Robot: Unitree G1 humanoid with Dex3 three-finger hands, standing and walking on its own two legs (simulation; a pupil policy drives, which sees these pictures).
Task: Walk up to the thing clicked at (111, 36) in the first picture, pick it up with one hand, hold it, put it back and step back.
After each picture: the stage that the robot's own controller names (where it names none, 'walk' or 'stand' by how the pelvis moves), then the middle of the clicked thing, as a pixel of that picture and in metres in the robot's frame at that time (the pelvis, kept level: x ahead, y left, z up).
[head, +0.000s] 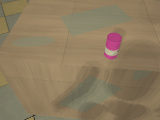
stand; (112, 46) +0.58 -0.14 -0.03
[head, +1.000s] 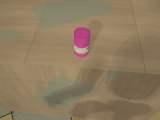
sink last; (81, 42) +0.53 +0.01 +0.00
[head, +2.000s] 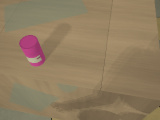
rise first; (33, 51) +0.46 +0.22 +0.00
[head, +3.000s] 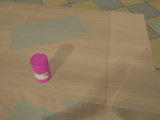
stand; (41, 68) +0.45 +0.18 -0.02
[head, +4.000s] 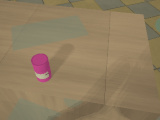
stand; (42, 68) +0.46 +0.17 -0.03
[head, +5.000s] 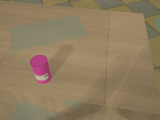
stand; (41, 69) +0.45 +0.18 -0.03
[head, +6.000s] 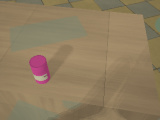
stand; (40, 70) +0.45 +0.18 -0.03
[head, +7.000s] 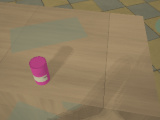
stand; (40, 71) +0.44 +0.18 -0.03
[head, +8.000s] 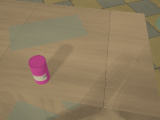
rise first; (39, 70) +0.44 +0.18 -0.03
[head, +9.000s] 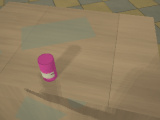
rise first; (48, 68) +0.46 +0.18 -0.03
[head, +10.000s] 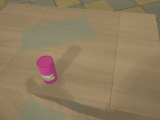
go down; (47, 70) +0.44 +0.18 -0.03
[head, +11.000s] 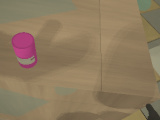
go down; (25, 51) +0.45 +0.16 +0.02
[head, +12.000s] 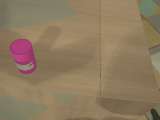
approach; (24, 57) +0.44 +0.17 +0.02
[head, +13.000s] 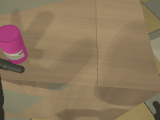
close in; (13, 45) +0.45 +0.18 +0.05
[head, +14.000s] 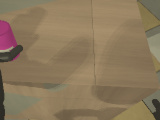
lift; (4, 42) +0.47 +0.19 +0.06
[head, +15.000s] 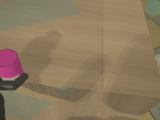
lift; (10, 69) +0.37 +0.21 +0.07
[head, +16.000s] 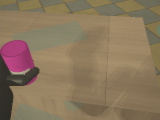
hold; (20, 63) +0.32 +0.18 +0.18
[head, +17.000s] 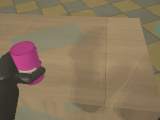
hold; (28, 63) +0.34 +0.16 +0.16
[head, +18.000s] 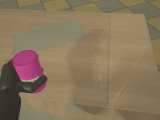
hold; (30, 72) +0.33 +0.16 +0.13
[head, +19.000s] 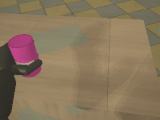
crouch; (26, 56) +0.36 +0.17 +0.17
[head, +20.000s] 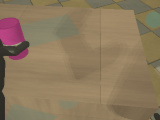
lower; (13, 39) +0.44 +0.20 +0.16
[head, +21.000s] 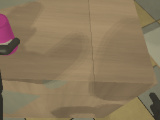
lower; (1, 35) +0.49 +0.19 +0.06
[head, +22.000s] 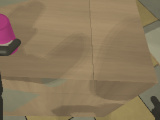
lower; (2, 36) +0.48 +0.19 +0.06
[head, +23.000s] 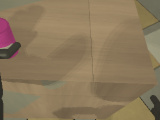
lower; (2, 39) +0.48 +0.19 +0.06
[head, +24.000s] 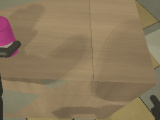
lower; (2, 38) +0.48 +0.19 +0.06
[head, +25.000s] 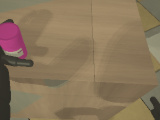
open; (12, 43) +0.47 +0.17 +0.06
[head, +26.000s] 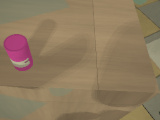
sink last; (19, 53) +0.44 +0.17 +0.04
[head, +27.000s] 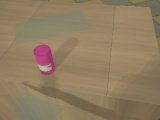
stand; (45, 60) +0.47 +0.17 +0.02
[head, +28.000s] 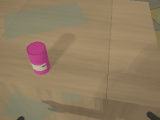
stand; (39, 58) +0.45 +0.17 +0.03
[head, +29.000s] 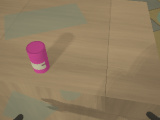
stand; (38, 57) +0.45 +0.17 +0.04
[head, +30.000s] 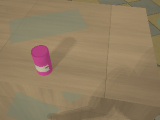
stand; (42, 61) +0.46 +0.17 +0.01
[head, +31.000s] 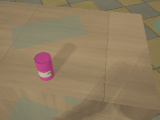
walk; (44, 67) +0.47 +0.16 -0.03
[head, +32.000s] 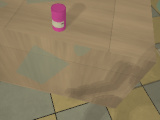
walk; (58, 18) +0.68 +0.12 -0.02
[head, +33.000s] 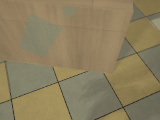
walk; out of the picture +0.93 +0.20 -0.01
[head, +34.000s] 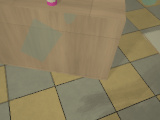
stand; out of the picture +1.01 +0.18 -0.02
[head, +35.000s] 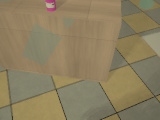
stand; (50, 1) +1.03 +0.19 -0.03
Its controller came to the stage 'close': yes
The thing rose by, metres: 0.21
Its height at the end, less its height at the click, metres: +0.00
